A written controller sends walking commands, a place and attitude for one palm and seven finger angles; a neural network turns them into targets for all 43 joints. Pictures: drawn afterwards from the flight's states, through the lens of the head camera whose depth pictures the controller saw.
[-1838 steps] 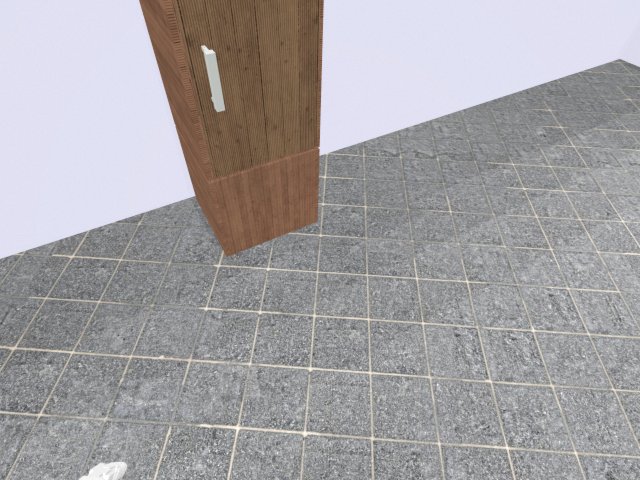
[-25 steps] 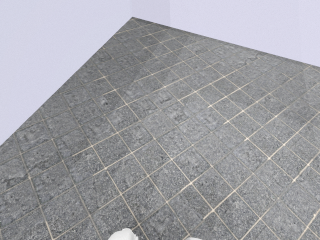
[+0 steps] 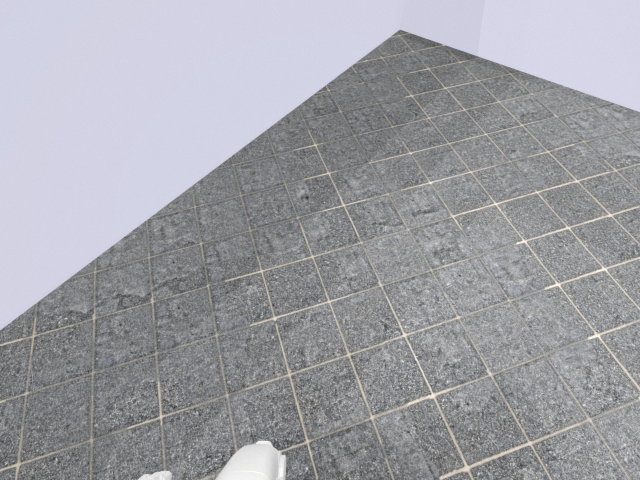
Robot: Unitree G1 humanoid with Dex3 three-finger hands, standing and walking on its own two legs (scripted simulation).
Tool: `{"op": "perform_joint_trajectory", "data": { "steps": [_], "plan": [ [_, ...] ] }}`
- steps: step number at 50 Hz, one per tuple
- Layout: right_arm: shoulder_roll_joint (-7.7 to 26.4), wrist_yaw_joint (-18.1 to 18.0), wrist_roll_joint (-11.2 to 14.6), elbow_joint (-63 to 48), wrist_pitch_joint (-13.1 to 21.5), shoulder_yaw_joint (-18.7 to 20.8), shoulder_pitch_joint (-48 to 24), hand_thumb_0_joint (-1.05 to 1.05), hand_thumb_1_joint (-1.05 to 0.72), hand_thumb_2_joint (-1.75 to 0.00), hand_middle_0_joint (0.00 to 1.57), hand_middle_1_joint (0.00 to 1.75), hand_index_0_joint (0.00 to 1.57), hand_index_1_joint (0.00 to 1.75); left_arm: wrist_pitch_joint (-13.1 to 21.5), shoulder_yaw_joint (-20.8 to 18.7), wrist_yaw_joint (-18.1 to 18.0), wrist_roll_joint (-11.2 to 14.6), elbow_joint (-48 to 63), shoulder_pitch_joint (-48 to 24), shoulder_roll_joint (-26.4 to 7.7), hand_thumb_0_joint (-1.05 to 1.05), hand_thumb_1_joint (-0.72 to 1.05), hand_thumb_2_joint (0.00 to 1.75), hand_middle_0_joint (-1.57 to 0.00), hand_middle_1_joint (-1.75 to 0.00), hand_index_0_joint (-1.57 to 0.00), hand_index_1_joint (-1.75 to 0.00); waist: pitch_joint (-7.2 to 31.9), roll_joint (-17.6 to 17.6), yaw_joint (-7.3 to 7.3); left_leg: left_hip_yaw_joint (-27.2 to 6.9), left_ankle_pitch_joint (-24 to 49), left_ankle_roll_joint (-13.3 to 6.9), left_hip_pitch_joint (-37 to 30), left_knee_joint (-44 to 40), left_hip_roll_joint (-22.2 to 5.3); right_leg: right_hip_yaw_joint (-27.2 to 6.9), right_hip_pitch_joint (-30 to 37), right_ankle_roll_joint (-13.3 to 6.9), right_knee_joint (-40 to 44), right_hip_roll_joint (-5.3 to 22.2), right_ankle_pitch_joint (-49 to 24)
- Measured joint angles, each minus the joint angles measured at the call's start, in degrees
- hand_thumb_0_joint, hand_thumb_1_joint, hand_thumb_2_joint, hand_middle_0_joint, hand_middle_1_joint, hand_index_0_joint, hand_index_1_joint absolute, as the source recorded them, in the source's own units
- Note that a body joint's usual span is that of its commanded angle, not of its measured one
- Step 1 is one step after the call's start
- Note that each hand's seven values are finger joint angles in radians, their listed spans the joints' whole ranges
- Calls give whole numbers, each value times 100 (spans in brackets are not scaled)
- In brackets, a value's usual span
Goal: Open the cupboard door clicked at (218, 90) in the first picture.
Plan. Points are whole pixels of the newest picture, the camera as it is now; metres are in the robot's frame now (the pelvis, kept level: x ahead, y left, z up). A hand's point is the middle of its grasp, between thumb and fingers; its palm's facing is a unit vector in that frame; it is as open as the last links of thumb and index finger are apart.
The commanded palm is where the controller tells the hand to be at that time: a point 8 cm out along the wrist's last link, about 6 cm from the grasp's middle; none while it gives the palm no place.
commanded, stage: turn to face it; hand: left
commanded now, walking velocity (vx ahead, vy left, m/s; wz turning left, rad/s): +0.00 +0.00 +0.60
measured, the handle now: out of the picture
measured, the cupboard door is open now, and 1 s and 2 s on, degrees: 43 43 43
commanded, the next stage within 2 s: none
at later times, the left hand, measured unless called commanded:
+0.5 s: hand out of the picture +0.04 +0.20 -0.16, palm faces +0.32 -0.89 -0.34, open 7.4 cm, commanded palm none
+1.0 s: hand out of the picture -0.03 +0.17 -0.18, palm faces +0.60 -0.76 -0.26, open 7.4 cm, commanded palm none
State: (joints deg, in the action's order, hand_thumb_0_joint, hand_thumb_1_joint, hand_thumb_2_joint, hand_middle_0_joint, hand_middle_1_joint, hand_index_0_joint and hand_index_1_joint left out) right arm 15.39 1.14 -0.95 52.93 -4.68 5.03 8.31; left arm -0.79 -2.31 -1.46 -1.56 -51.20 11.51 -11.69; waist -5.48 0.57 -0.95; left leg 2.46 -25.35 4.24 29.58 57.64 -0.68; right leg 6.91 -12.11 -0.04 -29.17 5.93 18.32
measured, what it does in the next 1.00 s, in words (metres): steps on the spot, turning left: left foot, then right foot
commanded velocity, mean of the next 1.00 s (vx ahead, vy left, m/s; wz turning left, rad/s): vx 0.00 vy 0.00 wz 0.60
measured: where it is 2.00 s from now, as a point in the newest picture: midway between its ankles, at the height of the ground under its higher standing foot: outside the picture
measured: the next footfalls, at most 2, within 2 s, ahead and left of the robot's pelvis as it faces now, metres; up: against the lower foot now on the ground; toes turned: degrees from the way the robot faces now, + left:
left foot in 0.16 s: +0.04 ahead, +0.13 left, +0.00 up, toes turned +12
right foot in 0.46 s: +0.09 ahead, -0.14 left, +0.00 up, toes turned +14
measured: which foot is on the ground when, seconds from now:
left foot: up 0.00-0.14, down 0.16-0.46, up 0.48-0.80, down 0.82-1.00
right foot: down 0.00-0.16, up 0.18-0.44, down 0.46-0.82, up 0.84-1.00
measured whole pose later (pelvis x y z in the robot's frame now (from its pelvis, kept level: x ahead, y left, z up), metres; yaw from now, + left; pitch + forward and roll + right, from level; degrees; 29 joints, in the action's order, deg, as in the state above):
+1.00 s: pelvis +0.03 -0.06 -0.01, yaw +37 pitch +1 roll +0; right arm 12.6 0.0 -1.4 51.1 -2.4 2.5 7.7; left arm -3.9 -4.2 -0.5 -1.3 -51.3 9.2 -14.9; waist -6.1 2.2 0.5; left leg -0.2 -13.9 -0.4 18.5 31.7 0.3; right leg 2.1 -27.3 4.3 -61.3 5.0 26.1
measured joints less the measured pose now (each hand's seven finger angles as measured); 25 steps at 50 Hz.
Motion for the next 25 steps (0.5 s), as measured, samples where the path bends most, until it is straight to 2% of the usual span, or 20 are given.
{"op": "perform_joint_trajectory", "data": {
  "steps": [5, 7, 8, 9, 10, 12, 14, 17, 22, 23, 25],
  "plan": [
    [-48, 29, 24, -85, 32, -104, -248, 1, -91, -90, 20, 29, 20, 30, 29, 20, 47, -17, -48, 179, -23, 0, 90, 90, -20, -30, -20, -30, -136, 198, 139, 244, 92, -55, -672, -1436, -34, 352, 38, 31, -255, 185, 234],
    [-59, 33, 19, -156, 87, -145, -330, 1, -91, -90, 20, 29, 20, 30, 14, -3, 67, 9, -82, 265, -72, 0, 90, 90, -20, -30, -20, -30, -139, 246, 165, 333, 561, -131, -1016, -2144, 17, 491, -43, 80, -585, 264, 442],
    [-28, 43, 7, -220, 135, -163, -338, 1, -91, -90, 20, 29, 20, 30, -6, -13, 78, 30, -90, 331, -88, 0, 90, 90, -20, -30, -20, -30, -91, 193, 169, 320, 1047, -271, -1200, -2507, -14, 559, -179, 116, -914, 268, 568],
    [-54, 27, -7, -252, 198, -150, -367, 1, -91, -90, 20, 29, 20, 30, -57, -29, 88, 54, -129, 309, -146, 0, 90, 90, -20, -30, -20, -30, -88, 227, 134, 260, 1066, -438, -1127, -2437, 26, 470, -398, 226, -1461, 292, 845],
    [-97, 9, -10, -271, 242, -158, -389, 1, -91, -90, 20, 29, 20, 30, -144, -48, 78, 59, -164, 237, -215, 0, 90, 90, -20, -30, -20, -30, -122, 285, 139, 194, 960, -511, -1038, -2261, 71, 228, -645, 302, -2073, 241, 1164],
    [-163, -21, -26, -295, 277, -214, -365, 1, -91, -90, 20, 29, 20, 30, -275, -106, 45, 50, -171, 113, -316, 0, 90, 90, -20, -30, -20, -30, -139, 326, 186, 64, 834, -511, -994, -2170, 79, -124, -1079, 381, -2987, 73, 1357],
    [-192, -73, -38, -294, 269, -237, -292, 0, -91, -90, 20, 29, 20, 30, -318, -148, 51, 40, -155, -17, -352, 1, 90, 90, -20, -30, -20, -30, -107, 259, 198, -107, 897, -436, -1016, -2289, 62, -306, -1357, 428, -3335, -37, 1158],
    [-186, -102, -56, -247, 214, -244, -205, 0, -91, -90, 20, 29, 21, 30, -307, -171, 98, 43, -35, -175, -347, 1, 90, 90, -20, -30, -20, -30, -75, 89, 190, -361, 1062, -356, -1059, -2492, 43, -484, -1458, 432, -3033, -122, 907],
    [-155, -75, -65, -192, 103, -194, -73, 1, -91, -90, 20, 30, 21, 30, -184, -167, 129, 47, 172, -268, -323, 0, 90, 90, -20, -30, -20, -30, 20, -166, 124, -761, 1083, -175, -925, -2419, 33, -533, -930, 374, -1371, -304, 475],
    [-154, -68, -45, -200, 77, -173, -27, 1, -91, -90, 20, 30, 21, 30, -131, -158, 129, 36, 231, -229, -341, 0, 90, 90, -20, -30, -20, -30, 76, -160, 123, -819, 1015, -149, -822, -2274, 75, -528, -729, 315, -833, -305, 278],
    [-95, -64, -14, -146, 25, -96, -40, 1, -91, -90, 20, 30, 21, 30, -39, -129, 85, -8, 249, -215, -268, 0, 90, 90, -20, -30, -20, -30, 38, -246, 123, -825, 157, -172, -495, -1389, 139, -404, -729, 66, -869, -292, 92]
  ]
}}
